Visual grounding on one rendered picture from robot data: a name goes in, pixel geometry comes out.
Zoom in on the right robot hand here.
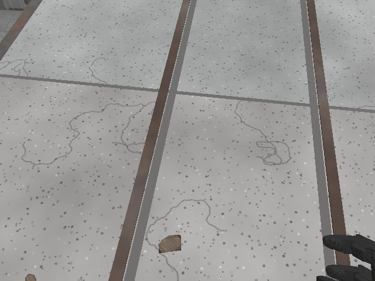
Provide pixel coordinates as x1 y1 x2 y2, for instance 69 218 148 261
316 234 375 281

